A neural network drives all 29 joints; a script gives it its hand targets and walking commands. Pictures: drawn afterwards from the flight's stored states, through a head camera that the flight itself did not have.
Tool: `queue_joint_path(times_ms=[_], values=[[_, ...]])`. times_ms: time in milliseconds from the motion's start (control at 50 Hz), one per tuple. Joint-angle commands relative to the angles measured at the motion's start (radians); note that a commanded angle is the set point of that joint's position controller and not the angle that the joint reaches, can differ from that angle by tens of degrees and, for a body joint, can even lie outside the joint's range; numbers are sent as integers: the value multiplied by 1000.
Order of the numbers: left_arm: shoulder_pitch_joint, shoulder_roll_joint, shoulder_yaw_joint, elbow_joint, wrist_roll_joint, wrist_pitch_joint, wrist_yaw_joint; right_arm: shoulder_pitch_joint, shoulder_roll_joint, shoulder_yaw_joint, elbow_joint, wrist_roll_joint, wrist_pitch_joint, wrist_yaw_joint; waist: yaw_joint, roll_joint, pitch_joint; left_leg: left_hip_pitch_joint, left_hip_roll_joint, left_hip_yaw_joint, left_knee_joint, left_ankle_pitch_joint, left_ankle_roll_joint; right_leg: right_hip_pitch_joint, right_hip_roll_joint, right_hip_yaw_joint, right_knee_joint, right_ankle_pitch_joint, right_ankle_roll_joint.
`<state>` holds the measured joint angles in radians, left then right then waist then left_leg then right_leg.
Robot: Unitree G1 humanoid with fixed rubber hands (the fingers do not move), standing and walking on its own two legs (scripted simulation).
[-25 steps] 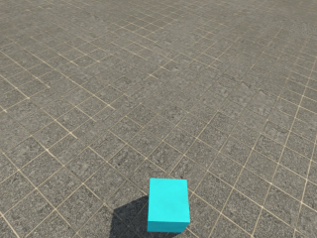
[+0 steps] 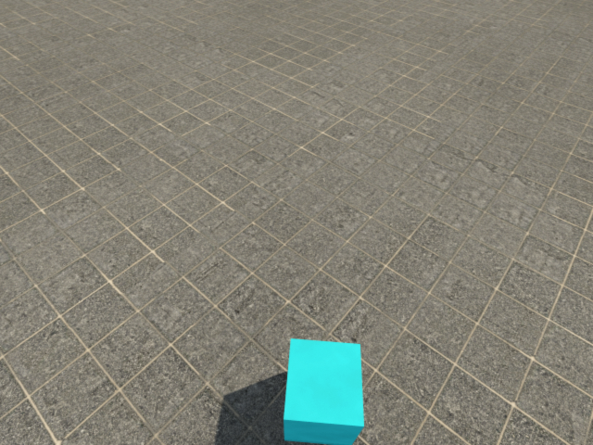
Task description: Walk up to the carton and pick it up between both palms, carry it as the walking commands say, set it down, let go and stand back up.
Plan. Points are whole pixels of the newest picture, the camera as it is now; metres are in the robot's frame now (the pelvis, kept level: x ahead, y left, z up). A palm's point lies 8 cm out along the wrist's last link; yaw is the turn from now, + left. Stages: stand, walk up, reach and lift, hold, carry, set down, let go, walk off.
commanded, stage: walk up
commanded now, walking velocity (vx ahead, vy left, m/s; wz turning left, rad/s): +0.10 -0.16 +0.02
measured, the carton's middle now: (321, 393) +0.40 -0.05 -0.64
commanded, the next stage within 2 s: stand in 1.06 s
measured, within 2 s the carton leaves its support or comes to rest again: neither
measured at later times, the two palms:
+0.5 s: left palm out of the picture +0.03 +0.20 -0.11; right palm out of the picture +0.07 -0.33 -0.11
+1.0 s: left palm out of the picture +0.04 +0.17 -0.11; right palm out of the picture +0.08 -0.36 -0.11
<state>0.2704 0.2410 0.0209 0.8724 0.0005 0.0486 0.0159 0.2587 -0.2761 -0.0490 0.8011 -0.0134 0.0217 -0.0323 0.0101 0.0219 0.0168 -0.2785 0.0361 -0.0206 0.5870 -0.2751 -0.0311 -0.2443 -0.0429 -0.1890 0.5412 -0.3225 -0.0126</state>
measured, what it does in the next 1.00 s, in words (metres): steps on the spot: right foot, then left foot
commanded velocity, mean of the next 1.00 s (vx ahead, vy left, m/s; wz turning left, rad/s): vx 0.07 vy -0.10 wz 0.01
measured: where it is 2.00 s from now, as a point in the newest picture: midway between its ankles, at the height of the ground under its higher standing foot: outside the picture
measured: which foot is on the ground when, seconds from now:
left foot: down 0.00-0.32, up 0.34-0.60, down 0.62-0.90, up 0.92-1.00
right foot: up 0.00-0.30, down 0.32-1.00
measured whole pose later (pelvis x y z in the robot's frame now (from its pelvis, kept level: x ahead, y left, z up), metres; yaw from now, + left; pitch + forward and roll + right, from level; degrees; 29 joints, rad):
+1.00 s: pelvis +0.00 -0.09 +0.01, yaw +0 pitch +2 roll +2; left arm 0.28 0.23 0.02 0.89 0.00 0.00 0.00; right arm 0.26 -0.27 -0.05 0.81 -0.02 0.02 -0.03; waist 0.01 0.01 0.00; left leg -0.28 0.03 -0.02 0.60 -0.42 -0.05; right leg -0.24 -0.07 -0.16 0.51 -0.30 -0.03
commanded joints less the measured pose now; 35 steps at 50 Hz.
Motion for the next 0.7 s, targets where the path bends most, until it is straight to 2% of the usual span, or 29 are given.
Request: queue_joint_path(times_ms=[0, 20, 40, 80, 120, 140, 180, 220, 240, 260, 280, 300, 320, 340, 380, 400, 420, 440, 480, 500, 520, 540, 560, 580, 600, 620, 640, 660, 680], values=[[-101, 99, 52, -86, 51, 28, -23, 223, -194, -45, 31, -6, -18, -28, -99, 192, -4, 162, 394, -445, -284, 307, 212, -293, 7, 170, 406, -258, 43], [-125, 105, 55, -89, 55, 32, -24, 162, -193, -44, 6, -9, -11, -36, -81, 153, 70, 126, 414, -461, -275, 484, 214, -360, 7, 180, 464, -239, 58], [-137, 99, 58, -92, 60, 31, -29, 150, -185, -45, 4, -10, -13, -36, -72, 90, 48, 124, 370, -423, -247, 489, 197, -348, -11, 213, 477, -192, 58], [-88, 60, 41, -78, 44, 20, -34, 108, -145, -22, 8, -17, -19, -26, -50, 139, 9, 93, 269, -270, -211, 575, 152, -253, 5, 187, 375, -135, 51], [-84, 59, 39, -78, 37, 22, -39, 124, -164, -26, 15, -21, -16, -21, -67, 216, -10, 80, 245, -244, -224, 507, 151, -197, 43, 138, 326, -147, 54], [-96, 57, 35, -78, 32, 23, -38, 110, -163, -26, 11, -22, -14, -17, -71, 239, 3, 56, 233, -238, -241, 411, 158, -176, 48, 129, 277, -158, 53], [-93, 57, 32, -73, 24, 20, -35, 83, -170, -32, 3, -22, -6, -12, -70, 247, 30, 7, 229, -236, -260, 273, 164, -124, 54, 112, 178, -158, 49], [-12, 36, 21, -47, 13, 2, -26, 30, -166, -32, -5, -15, -1, -9, -22, 239, -1, -18, 207, -189, -199, 395, 142, 21, 72, 77, -47, -38, 44], [80, 33, 15, -11, 9, -12, -19, 14, -136, -24, -8, -5, -2, -7, 16, 200, -63, -28, 177, -150, -131, 391, 106, 157, 61, 51, -206, 77, 42], [139, 83, 30, 10, 16, -29, -13, 33, -65, -3, -12, -3, -9, -3, 37, 93, -144, -96, 110, -108, -65, 209, 55, 314, -49, 136, -248, 130, 32], [222, 184, 61, 31, 30, -42, -12, 2, 23, 18, -35, 4, -16, 2, 88, -230, -162, -285, -30, 17, 132, -195, 10, 408, -266, 372, -320, 22, -23], [208, 220, 57, 21, 39, -45, -9, -42, 20, 22, -37, -4, -1, -1, 85, -195, -89, -297, -23, -5, 260, -344, 8, 267, -377, 492, -359, -11, -86], [183, 214, 66, 26, 39, -28, -15, -99, -37, -1, -47, -1, 7, 0, 90, -201, -53, -272, 20, -47, 318, -295, 22, 164, -314, 429, -388, -316, -130], [91, 164, 47, 4, 41, -21, -14, -82, -47, -5, -30, -3, 4, 9, 47, -202, 42, -270, 14, -3, 332, -253, 8, 107, -274, 376, -397, -274, -122], [46, 100, 27, -13, 40, -32, -6, 0, -33, -14, 10, -8, -3, 15, 4, -197, 27, -214, 13, 59, 327, -183, -21, 106, -192, 228, -330, 11, -102], [37, 86, 10, -15, 38, -39, 3, 14, -13, -4, 10, -9, -2, 15, -7, -169, 23, -185, 9, 58, 291, -166, -32, 95, -203, 200, -278, 319, -102], [79, 109, 25, -1, 37, -45, 4, 32, -6, -2, 5, -5, -7, 17, 2, -170, -47, -163, 6, 83, 276, -178, -25, 132, -198, 191, -264, 224, -117], [61, 101, 14, -3, 37, -45, 8, 10, 7, 7, -1, -4, -6, 17, 6, -157, -37, -145, -2, 75, 228, -180, -28, 128, -211, 188, -228, 382, -117], [57, 109, 23, -7, 35, -40, 8, 8, 16, 11, -9, 3, -10, 14, 6, -202, -69, -100, -8, 97, 149, -175, -22, 139, -186, 154, -189, 394, -115], [47, 104, 20, -10, 33, -35, 9, 5, 22, 16, -8, 4, -12, 9, 1, -191, -52, -82, -11, 95, 77, -128, -22, 138, -184, 146, -153, 506, -107], [46, 110, 26, -6, 30, -32, 8, 31, 25, 16, 2, 7, -18, 7, -9, -185, -80, -39, -15, 109, 3, -68, -18, 145, -173, 130, -141, 458, -97], [34, 109, 25, -4, 28, -27, 9, 41, 24, 18, 10, 6, -23, 3, -17, -164, -68, -8, -11, 96, -99, 43, -21, 145, -162, 117, -107, 535, -76], [26, 120, 33, 2, 24, -22, 7, 80, 17, 14, 23, 6, -30, -3, -32, -150, -86, 50, 0, 88, -203, 154, -19, 147, -139, 89, -83, 469, -52], [11, 106, 34, 1, 24, -20, 6, 106, -6, 6, 34, 2, -34, -8, -42, -120, -96, 104, 42, 32, -237, 263, -10, 129, -121, 75, -47, 425, -25], [8, 86, 33, -12, 27, -19, 3, 127, -67, -10, 39, -3, -38, -13, -43, 3, -99, 165, 146, -97, -214, 485, 17, 41, -81, 54, -9, 268, 0], [7, 53, 28, -29, 32, -17, -5, 139, -113, -20, 41, -3, -37, -9, -35, 130, -102, 192, 197, -190, -201, 438, 60, -44, -22, 49, 1, 10, 11], [-9, 38, 20, -36, 37, -12, -9, 134, -136, -20, 34, -6, -32, -8, -50, 175, -52, 156, 239, -267, -235, 317, 110, -94, 19, 69, 18, -71, 25], [-42, 81, 31, -44, 43, -6, -16, 154, -155, -31, 34, -12, -27, -14, -81, 166, 0, 175, 295, -364, -276, 218, 150, -195, 41, 73, 128, -139, 31], [-74, 98, 44, -59, 46, 1, -19, 150, -164, -34, 29, -19, -24, -24, -88, 191, 54, 194, 346, -412, -273, 464, 182, -291, 34, 111, 211, -191, 41]])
